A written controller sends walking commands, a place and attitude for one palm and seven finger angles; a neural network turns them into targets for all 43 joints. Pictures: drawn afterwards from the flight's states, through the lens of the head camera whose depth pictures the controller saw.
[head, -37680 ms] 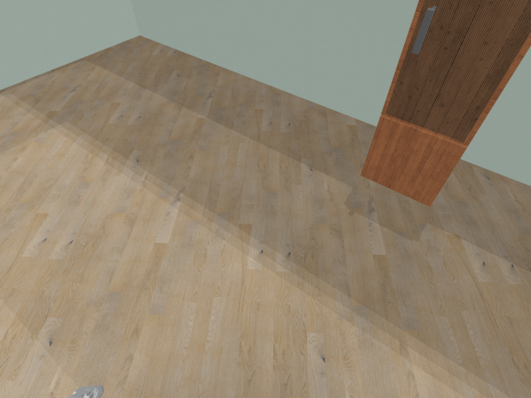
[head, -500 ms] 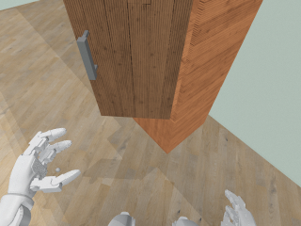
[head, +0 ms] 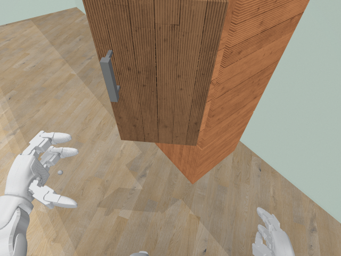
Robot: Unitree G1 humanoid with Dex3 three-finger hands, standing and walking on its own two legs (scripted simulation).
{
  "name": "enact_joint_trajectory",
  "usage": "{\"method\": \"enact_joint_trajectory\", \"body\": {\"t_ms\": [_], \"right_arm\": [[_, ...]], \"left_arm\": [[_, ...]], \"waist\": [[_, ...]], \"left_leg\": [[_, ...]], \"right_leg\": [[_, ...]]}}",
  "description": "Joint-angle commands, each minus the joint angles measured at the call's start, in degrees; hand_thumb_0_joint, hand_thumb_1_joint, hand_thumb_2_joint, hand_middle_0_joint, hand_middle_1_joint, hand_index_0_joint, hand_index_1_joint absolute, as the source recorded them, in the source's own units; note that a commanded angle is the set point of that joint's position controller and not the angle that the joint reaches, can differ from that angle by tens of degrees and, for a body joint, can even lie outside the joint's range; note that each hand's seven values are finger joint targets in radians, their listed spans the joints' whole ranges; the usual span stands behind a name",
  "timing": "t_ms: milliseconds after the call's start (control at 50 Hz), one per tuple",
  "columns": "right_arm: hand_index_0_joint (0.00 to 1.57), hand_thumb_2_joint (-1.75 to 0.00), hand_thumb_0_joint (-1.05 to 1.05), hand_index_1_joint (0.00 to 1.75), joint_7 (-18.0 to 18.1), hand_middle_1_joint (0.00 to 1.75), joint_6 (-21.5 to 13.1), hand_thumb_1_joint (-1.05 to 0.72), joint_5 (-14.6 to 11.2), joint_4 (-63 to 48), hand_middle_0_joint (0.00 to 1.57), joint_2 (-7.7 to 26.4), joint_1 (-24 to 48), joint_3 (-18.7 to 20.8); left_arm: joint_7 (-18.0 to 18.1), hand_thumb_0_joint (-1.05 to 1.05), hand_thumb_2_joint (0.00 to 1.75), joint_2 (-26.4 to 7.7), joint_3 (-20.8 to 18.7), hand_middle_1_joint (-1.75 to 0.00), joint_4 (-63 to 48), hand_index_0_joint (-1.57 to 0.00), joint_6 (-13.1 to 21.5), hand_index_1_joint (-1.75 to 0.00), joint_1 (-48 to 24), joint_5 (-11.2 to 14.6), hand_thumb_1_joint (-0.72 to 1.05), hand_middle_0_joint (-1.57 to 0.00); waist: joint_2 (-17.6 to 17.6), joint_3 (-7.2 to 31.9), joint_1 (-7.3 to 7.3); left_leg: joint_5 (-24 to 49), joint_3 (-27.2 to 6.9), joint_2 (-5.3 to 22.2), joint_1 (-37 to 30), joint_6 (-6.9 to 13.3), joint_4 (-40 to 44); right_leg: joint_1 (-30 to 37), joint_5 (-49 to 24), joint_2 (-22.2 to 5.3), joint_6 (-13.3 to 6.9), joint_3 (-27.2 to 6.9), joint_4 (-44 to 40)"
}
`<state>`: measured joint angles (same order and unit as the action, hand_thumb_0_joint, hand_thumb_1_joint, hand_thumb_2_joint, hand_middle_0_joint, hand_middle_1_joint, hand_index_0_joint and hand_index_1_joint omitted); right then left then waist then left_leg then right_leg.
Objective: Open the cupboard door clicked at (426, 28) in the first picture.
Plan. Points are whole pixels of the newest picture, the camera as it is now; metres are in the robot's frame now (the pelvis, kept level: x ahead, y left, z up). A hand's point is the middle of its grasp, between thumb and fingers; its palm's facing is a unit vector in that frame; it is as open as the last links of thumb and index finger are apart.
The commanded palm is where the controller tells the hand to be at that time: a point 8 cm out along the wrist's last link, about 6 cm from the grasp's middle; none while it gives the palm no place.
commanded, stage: raise the hand with hooked fingers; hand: left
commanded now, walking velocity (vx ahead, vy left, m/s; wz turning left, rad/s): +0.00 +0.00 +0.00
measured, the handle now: (112, 76) +0.58 +0.23 +0.08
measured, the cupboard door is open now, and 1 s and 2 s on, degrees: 46 46 46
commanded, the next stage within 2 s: move the hooked fingers beside the handle in 0.76 s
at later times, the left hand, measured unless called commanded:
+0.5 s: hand (62, 151) +0.30 +0.26 +0.09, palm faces +0.02 -1.00 -0.01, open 14.0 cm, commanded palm +0.27 +0.31 +0.10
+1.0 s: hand (61, 148) +0.31 +0.26 +0.09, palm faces +0.04 -1.00 -0.01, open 14.0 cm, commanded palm +0.29 +0.31 +0.10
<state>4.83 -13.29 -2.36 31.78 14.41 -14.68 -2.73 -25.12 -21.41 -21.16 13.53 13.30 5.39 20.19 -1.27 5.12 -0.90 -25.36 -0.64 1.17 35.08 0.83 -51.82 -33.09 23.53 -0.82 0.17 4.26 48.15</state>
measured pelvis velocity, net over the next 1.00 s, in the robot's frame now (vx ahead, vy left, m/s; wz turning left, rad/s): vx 0.00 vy -0.01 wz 0.00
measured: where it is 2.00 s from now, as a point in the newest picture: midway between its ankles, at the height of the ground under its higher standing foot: outside the picture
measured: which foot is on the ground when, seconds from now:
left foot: down 0.00-1.00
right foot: down 0.00-1.00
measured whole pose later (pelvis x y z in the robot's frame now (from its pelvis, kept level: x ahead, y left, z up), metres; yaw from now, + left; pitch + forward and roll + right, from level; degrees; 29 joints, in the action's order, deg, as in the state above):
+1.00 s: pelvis +0.00 -0.01 +0.01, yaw +0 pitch +8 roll -1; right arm 6.1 -10.9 -2.7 33.5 15.4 -15.7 -2.8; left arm -28.8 -24.1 -24.6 29.3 12.5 -8.4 19.4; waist -1.4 3.7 -0.7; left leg -22.8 -0.2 1.3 30.8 0.2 -46.0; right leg -29.7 21.5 -0.5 -0.4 3.8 43.7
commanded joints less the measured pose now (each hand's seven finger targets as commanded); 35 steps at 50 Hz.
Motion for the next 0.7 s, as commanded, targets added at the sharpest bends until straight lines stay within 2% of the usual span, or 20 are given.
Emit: {"method": "enact_joint_trajectory", "body": {"t_ms": [0,60,160,180,200,220,240,280,340,380,400,460,500,560,600,640,680], "right_arm": [[0.2,-0.9,0.0,0.3,1.0,0.3,-2.2,-0.9,-0.2,-7.5,0.2,9.1,1.2,3.3],[0.2,-0.9,0.0,0.3,1.3,0.3,-1.9,-0.9,-0.4,-7.4,0.2,9.1,1.4,3.2],[0.2,-0.9,0.0,0.3,1.5,0.3,-1.7,-0.9,-0.4,-7.2,0.2,9.1,1.1,3.2],[0.2,-0.9,0.0,0.3,1.6,0.3,-1.6,-0.9,-0.4,-7.1,0.2,9.1,1.0,3.1],[0.2,-0.9,0.0,0.3,1.6,0.3,-1.5,-0.9,-0.4,-7.0,0.2,9.3,0.8,3.1],[0.2,-0.9,0.0,0.3,1.6,0.3,-1.4,-0.9,-0.5,-6.8,0.2,9.3,0.9,3.0],[0.2,-0.9,0.0,0.3,1.7,0.3,-1.4,-0.9,-0.5,-6.7,0.2,9.3,0.7,3.2],[0.2,-0.9,0.0,0.3,1.6,0.3,-1.4,-0.9,-0.6,-6.8,0.2,9.3,0.4,3.3],[0.2,-0.9,0.0,0.3,1.1,0.3,-1.2,-0.9,-0.5,-7.0,0.2,9.5,0.1,3.6],[0.2,-0.9,0.0,0.3,0.9,0.3,-1.0,-0.9,-0.5,-7.2,0.2,9.5,0.2,3.7],[0.2,-0.9,0.0,0.3,0.9,0.3,-0.9,-0.9,-0.4,-7.3,0.2,9.7,0.2,3.7],[0.2,-0.9,0.0,0.3,0.9,0.3,-0.7,-0.9,-0.4,-7.4,0.2,9.4,0.3,3.8],[0.2,-0.9,0.0,0.3,0.9,0.3,-0.7,-0.9,-0.2,-7.3,0.2,9.3,0.2,3.8],[0.2,-0.9,0.0,0.3,1.1,0.3,-0.6,-0.9,-0.3,-7.1,0.2,9.1,0.4,3.7],[0.2,-0.9,0.0,0.3,1.2,0.3,-0.5,-0.9,-0.3,-6.9,0.2,9.3,0.2,3.6],[0.2,-0.9,0.0,0.3,1.3,0.3,-0.6,-0.9,-0.4,-6.8,0.2,9.1,0.4,3.7],[0.2,-0.9,0.0,0.3,1.4,0.3,-0.6,-0.9,-0.4,-6.8,0.2,9.1,0.5,3.6]], "left_arm": [[-1.3,0.0,0.3,-13.7,-6.8,-1.2,-8.0,-0.3,2.5,-1.2,-13.2,1.6,-0.5,-0.3],[-2.2,0.0,0.3,-14.3,-7.2,-1.2,-6.1,-0.3,1.9,-1.2,-16.0,1.4,-0.5,-0.3],[-3.1,0.0,0.3,-17.2,-8.7,-1.2,-5.1,-0.3,1.9,-1.2,-20.1,1.1,-0.5,-0.3],[-3.2,0.0,0.3,-17.0,-8.7,-1.2,-3.9,-0.3,1.6,-1.2,-20.4,1.2,-0.5,-0.3],[-3.4,0.0,0.3,-17.9,-9.3,-1.2,-3.0,-0.3,1.5,-1.2,-21.1,1.6,-0.5,-0.3],[-3.7,0.0,0.3,-17.8,-9.2,-1.2,-1.9,-0.3,1.3,-1.2,-21.8,1.5,-0.5,-0.3],[-3.9,0.0,0.3,-18.4,-9.7,-1.2,-1.5,-0.3,1.2,-1.2,-22.5,1.6,-0.5,-0.3],[-4.2,0.0,0.3,-16.6,-8.5,-1.2,0.2,-0.3,0.9,-1.2,-20.5,1.5,-0.5,-0.3],[-4.7,0.0,0.3,-16.8,-8.6,-1.2,-0.2,-0.3,1.0,-1.2,-20.0,1.5,-0.5,-0.3],[-4.4,0.0,0.3,-16.7,-8.9,-1.2,0.7,-0.3,1.0,-1.2,-19.7,1.7,-0.5,-0.3],[-4.3,0.0,0.3,-17.4,-9.5,-1.2,0.3,-0.3,1.4,-1.2,-20.2,2.0,-0.5,-0.3],[-3.5,0.0,0.3,-18.2,-10.0,-1.2,-1.3,-0.3,2.4,-1.2,-21.5,1.3,-0.5,-0.3],[-2.9,0.0,0.3,-18.2,-10.1,-1.2,-1.9,-0.3,3.0,-1.2,-21.6,1.4,-0.5,-0.3],[-3.0,0.0,0.3,-17.4,-9.5,-1.2,-1.6,-0.3,3.5,-1.2,-21.8,1.1,-0.5,-0.3],[-3.2,0.0,0.3,-17.6,-9.3,-1.2,-1.1,-0.3,3.4,-1.2,-22.1,1.2,-0.5,-0.3],[-3.5,0.0,0.3,-17.8,-9.6,-1.2,-1.9,-0.3,3.6,-1.2,-22.1,1.2,-0.5,-0.3],[-3.4,0.0,0.3,-17.3,-9.2,-1.2,-1.1,-0.3,3.3,-1.2,-21.9,1.1,-0.5,-0.3]], "waist": [[-3.4,9.8,0.67],[-2.7,10.5,0.65],[-5.1,12.8,0.29],[-3.6,11.9,0.64],[-2.6,11.5,0.29],[-3.8,10.8,0.51],[-3.3,11.5,0.5],[-2.9,11.6,0.29],[-2.7,12.0,0.17],[-1.9,11.0,0.13],[-0.1,10.6,0.12],[-3.6,12.3,0.03],[-2.4,12.0,0.21],[-4.3,12.1,0.43],[-2.7,11.5,0.6],[-5.0,13.1,0.41],[-3.5,11.7,0.71]], "left_leg": [[16.0,-1.5,-1.1,-8.2,-0.3,9.8],[15.9,-1.4,-1.1,-8.9,-0.2,10.7],[17.2,-1.0,-1.2,-11.1,-0.1,11.4],[17.3,-1.1,-1.1,-10.9,0.0,11.7],[17.7,-1.1,-1.2,-10.5,0.0,11.6],[17.3,-0.8,-1.1,-10.7,0.0,12.0],[17.5,-0.7,-1.2,-10.8,0.0,12.1],[18.5,-0.5,-1.3,-11.0,0.1,12.2],[19.8,-0.1,-1.3,-11.1,0.2,12.0],[18.2,0.1,-1.4,-10.3,0.2,12.3],[18.4,0.1,-1.5,-9.7,0.4,12.0],[18.0,0.3,-1.5,-10.7,0.3,12.3],[18.3,0.3,-1.4,-10.7,0.4,12.1],[17.6,0.4,-1.5,-10.9,0.3,12.3],[17.7,0.2,-1.3,-10.6,0.4,12.2],[18.6,0.4,-1.4,-11.8,0.4,12.3],[17.8,0.1,-1.3,-11.3,0.3,12.6]], "right_leg": [[5.5,-13.2,2.6,-1.8,-0.5,-6.3],[6.4,-13.2,2.3,-1.7,-0.7,-7.2],[8.4,-14.5,2.2,-1.8,-1.3,-8.1],[8.2,-14.7,2.2,-1.7,-1.1,-8.5],[9.3,-15.2,2.4,-1.9,-1.4,-8.8],[9.0,-15.2,2.3,-1.8,-1.5,-9.1],[9.6,-15.7,2.1,-1.7,-1.7,-9.4],[9.8,-16.7,2.0,-1.7,-1.6,-9.5],[10.3,-18.8,1.9,-1.5,-1.9,-9.5],[9.9,-17.3,1.9,-1.5,-1.9,-9.8],[10.6,-17.6,2.0,-1.5,-2.3,-9.8],[10.6,-16.9,1.9,-1.5,-2.5,-9.8],[11.1,-17.3,2.0,-1.5,-2.7,-9.7],[10.6,-16.9,1.9,-1.4,-2.7,-9.8],[10.7,-16.9,2.1,-1.5,-2.6,-9.8],[11.2,-18.1,1.9,-1.5,-2.7,-9.7],[10.2,-17.1,2.0,-1.4,-2.3,-9.9]]}}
